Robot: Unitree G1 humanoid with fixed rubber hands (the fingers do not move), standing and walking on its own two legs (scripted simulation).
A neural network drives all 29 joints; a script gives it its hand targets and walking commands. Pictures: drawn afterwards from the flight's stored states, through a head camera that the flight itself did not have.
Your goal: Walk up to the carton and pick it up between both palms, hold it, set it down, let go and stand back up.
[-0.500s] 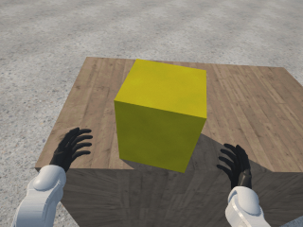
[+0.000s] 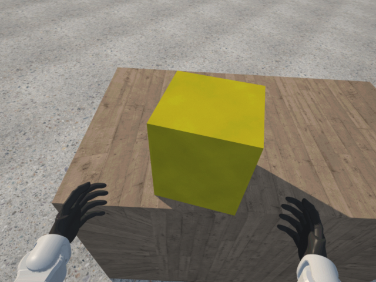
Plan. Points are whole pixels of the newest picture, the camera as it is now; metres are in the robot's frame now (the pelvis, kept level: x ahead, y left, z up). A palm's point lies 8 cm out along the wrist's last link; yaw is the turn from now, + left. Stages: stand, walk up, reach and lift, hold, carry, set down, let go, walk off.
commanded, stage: set down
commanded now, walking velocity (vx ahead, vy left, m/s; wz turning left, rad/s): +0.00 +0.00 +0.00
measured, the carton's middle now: (206, 143) +0.42 -0.02 +0.07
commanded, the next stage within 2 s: let go in 1.58 s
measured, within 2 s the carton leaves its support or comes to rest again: neither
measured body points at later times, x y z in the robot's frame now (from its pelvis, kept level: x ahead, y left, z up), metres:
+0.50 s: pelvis +0.02 +0.00 +0.00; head +0.02 +0.01 +0.45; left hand +0.22 +0.24 +0.02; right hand +0.20 -0.21 +0.02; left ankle +0.02 +0.10 -0.75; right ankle +0.01 -0.14 -0.75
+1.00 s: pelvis +0.02 +0.00 +0.00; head +0.02 +0.01 +0.45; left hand +0.19 +0.25 -0.02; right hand +0.18 -0.22 -0.02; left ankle +0.02 +0.10 -0.75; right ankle +0.01 -0.14 -0.75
